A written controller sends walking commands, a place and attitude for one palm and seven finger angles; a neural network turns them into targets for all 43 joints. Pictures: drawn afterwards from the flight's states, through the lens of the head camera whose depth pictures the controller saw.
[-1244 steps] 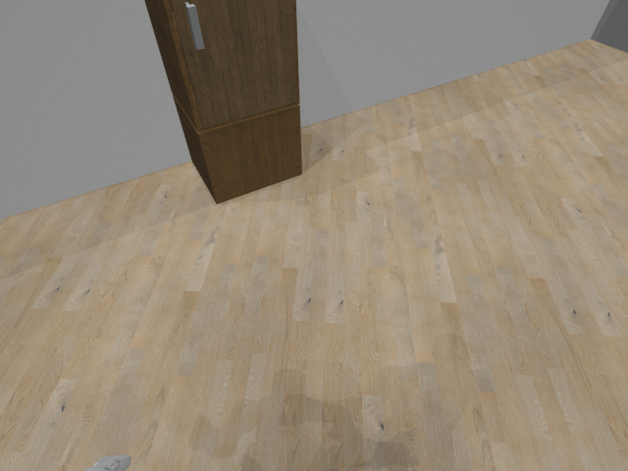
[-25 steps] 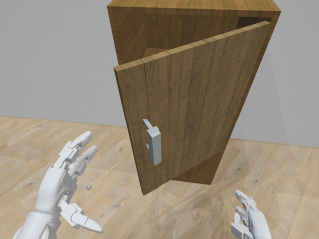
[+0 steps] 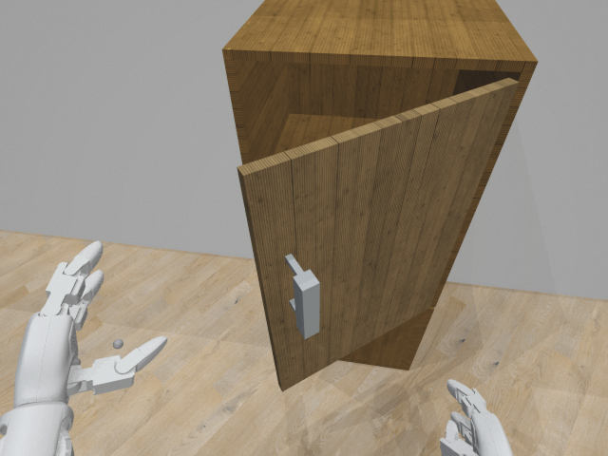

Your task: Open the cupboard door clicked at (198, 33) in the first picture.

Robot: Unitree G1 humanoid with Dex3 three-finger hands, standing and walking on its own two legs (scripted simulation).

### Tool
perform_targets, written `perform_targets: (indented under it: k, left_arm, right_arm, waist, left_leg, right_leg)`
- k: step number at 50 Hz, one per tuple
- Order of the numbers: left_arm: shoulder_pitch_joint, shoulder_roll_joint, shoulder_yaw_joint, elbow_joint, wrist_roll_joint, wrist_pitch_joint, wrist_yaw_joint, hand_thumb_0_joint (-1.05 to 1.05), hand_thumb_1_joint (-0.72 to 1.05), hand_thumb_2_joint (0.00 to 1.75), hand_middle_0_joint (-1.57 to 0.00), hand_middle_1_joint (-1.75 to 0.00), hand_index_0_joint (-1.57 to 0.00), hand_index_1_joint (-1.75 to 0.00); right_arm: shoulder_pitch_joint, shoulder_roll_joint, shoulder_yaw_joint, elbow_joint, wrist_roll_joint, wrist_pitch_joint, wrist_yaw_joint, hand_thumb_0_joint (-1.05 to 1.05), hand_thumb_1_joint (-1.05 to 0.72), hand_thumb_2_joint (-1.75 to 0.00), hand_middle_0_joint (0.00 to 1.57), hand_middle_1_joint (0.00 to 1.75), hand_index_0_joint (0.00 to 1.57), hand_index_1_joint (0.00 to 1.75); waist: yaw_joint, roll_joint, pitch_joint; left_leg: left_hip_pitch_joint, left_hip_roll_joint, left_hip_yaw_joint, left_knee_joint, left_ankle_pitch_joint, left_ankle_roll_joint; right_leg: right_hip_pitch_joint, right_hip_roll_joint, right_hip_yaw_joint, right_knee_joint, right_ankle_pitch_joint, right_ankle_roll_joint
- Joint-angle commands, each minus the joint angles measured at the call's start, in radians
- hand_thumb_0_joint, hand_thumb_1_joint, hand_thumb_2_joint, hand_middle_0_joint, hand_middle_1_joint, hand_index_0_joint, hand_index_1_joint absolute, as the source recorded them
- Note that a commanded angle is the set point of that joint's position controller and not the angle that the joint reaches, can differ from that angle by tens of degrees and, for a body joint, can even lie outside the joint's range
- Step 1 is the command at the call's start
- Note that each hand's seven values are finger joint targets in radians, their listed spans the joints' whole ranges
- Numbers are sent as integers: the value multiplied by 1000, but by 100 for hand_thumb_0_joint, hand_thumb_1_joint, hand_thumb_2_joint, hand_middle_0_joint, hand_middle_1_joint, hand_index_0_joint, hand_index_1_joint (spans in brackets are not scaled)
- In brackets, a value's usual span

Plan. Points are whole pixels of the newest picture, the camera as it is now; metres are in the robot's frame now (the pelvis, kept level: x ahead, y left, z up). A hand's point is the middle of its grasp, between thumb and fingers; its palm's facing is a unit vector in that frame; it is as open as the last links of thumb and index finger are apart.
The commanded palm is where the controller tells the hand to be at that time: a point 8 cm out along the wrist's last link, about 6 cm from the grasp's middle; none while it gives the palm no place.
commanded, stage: draw the hand back to the body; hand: left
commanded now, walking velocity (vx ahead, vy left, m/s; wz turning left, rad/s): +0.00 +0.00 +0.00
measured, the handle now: (299, 295) +0.33 +0.05 +0.03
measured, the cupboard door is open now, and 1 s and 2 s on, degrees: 39 39 39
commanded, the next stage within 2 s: step back with the hand held close in 0.64 s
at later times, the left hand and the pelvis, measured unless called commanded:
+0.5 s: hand (98, 324) +0.20 +0.24 +0.15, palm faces +0.44 -0.80 -0.40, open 7.6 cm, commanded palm +0.15 +0.28 +0.17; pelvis +0.01 -0.02 +0.00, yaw +0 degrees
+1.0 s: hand (96, 334) +0.19 +0.24 +0.15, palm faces +0.35 -0.80 -0.49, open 7.4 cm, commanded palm +0.13 +0.28 +0.18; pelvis -0.02 -0.02 +0.00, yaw -1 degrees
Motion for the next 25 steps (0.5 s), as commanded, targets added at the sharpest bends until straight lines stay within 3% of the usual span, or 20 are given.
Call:
perform_targets:
  k: [1,8,11,13,17,21,25]
  left_arm:
    - [-59,176,159,-214,4,-69,17,0,48,72,-19,-30,-19,-30]
    - [-84,194,216,-232,-9,-75,16,0,73,82,-19,-30,-19,-30]
    - [-96,235,265,-222,-12,-79,20,0,83,87,-20,-30,-20,-30]
    - [-105,227,271,-235,-17,-83,18,0,90,90,-20,-30,-20,-30]
    - [-83,178,223,-184,-18,-73,7,0,90,90,-20,-30,-20,-30]
    - [-103,225,258,-191,-16,-78,11,0,90,90,-20,-30,-20,-30]
    - [-104,231,266,-225,-18,-89,12,0,90,90,-20,-30,-20,-30]
  right_arm:
    - [-134,-111,-55,-155,-4,-43,-8,0,-90,-90,20,30,20,30]
    - [-139,-106,-65,-150,-1,-27,-2,0,-90,-90,20,30,20,30]
    - [-144,-109,-69,-141,-1,-26,-5,0,-90,-90,20,30,20,30]
    - [-144,-106,-70,-142,1,-24,-3,0,-90,-90,20,30,20,30]
    - [-146,-111,-76,-140,1,-16,2,0,-90,-90,20,30,20,30]
    - [-154,-112,-79,-138,-1,-14,-3,0,-90,-90,20,30,20,30]
    - [-155,-103,-77,-141,-1,-18,-6,0,-90,-90,20,30,20,30]
  waist:
    - [8,1,-83]
    - [6,-8,-84]
    - [12,-13,-83]
    - [10,16,-78]
    - [3,-25,-61]
    - [12,-32,-68]
    - [13,-16,-87]
  left_leg:
    - [94,40,-63,-97,276,-25]
    - [122,39,-49,-96,307,-22]
    - [126,35,-39,-88,308,-17]
    - [129,35,-38,-89,324,-18]
    - [134,35,-31,-87,324,-12]
    - [136,30,-25,-84,303,-7]
    - [137,23,-20,-78,303,-4]
  right_leg:
    - [-22,19,10,-77,227,-30]
    - [-13,18,15,-91,270,-24]
    - [-7,17,21,-103,296,-25]
    - [-7,16,22,-100,306,-23]
    - [-20,15,21,-106,318,-16]
    - [-16,13,27,-116,322,-16]
    - [-5,9,36,-115,342,-16]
